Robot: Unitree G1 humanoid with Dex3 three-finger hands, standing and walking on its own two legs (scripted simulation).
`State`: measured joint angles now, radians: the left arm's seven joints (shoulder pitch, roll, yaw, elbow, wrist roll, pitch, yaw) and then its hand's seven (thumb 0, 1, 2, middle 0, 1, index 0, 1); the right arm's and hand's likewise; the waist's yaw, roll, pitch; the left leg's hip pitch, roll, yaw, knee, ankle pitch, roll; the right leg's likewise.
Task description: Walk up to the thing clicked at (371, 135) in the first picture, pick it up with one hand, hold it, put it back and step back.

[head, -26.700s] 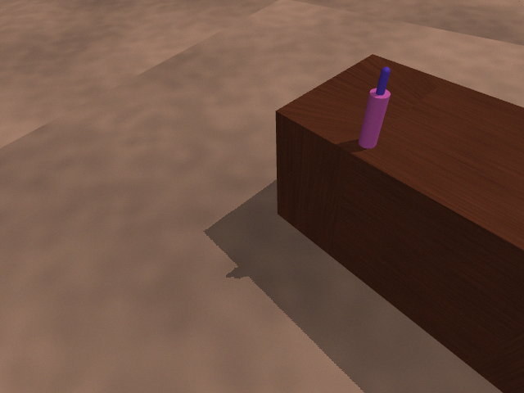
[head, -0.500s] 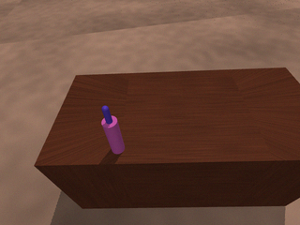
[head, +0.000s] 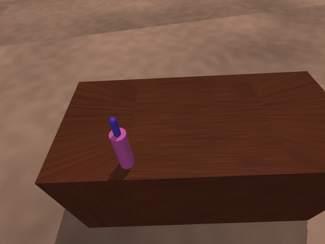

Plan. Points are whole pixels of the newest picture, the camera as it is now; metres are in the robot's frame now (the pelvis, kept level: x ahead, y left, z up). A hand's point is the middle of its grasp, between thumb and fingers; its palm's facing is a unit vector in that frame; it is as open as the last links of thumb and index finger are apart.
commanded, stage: stand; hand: left
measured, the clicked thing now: (120, 143) +0.43 +0.19 -0.06
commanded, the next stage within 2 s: step back in 1.54 s
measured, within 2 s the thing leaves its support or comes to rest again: neither
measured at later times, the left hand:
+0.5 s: hand out of the picture +0.07 +0.25 -0.16, palm faces -0.02 -0.94 -0.34, open 7.4 cm
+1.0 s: hand out of the picture +0.08 +0.25 -0.16, palm faces -0.03 -0.94 -0.34, open 7.4 cm
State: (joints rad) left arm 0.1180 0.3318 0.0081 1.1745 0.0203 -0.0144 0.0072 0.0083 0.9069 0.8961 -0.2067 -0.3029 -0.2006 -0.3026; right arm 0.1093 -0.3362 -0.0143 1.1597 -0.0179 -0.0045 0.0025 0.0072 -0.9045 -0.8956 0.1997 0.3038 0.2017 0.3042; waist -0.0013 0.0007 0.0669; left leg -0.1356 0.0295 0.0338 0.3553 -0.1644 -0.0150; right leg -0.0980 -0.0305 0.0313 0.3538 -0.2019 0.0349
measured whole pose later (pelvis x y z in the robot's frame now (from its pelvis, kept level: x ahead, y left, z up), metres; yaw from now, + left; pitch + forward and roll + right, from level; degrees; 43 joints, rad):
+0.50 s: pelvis +0.01 +0.00 +0.00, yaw +0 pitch -3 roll +0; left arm 0.11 0.34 0.01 1.15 0.02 -0.01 0.00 0.01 0.91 0.90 -0.21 -0.30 -0.20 -0.30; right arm 0.10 -0.34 -0.01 1.15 -0.02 0.00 0.00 0.01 -0.90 -0.90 0.20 0.30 0.20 0.30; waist 0.00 0.00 0.06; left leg -0.13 0.03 0.04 0.35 -0.17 -0.01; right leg -0.08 -0.03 0.03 0.34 -0.20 0.04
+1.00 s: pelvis +0.01 +0.00 +0.00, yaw +0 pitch -3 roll +0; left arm 0.12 0.34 0.01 1.13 0.02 -0.01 0.00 0.01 0.91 0.90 -0.21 -0.30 -0.20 -0.30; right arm 0.11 -0.35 -0.01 1.15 -0.01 0.00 0.01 0.01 -0.90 -0.90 0.20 0.30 0.20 0.30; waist 0.00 0.00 0.06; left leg -0.13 0.03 0.04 0.35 -0.17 -0.01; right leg -0.09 -0.03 0.03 0.33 -0.20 0.04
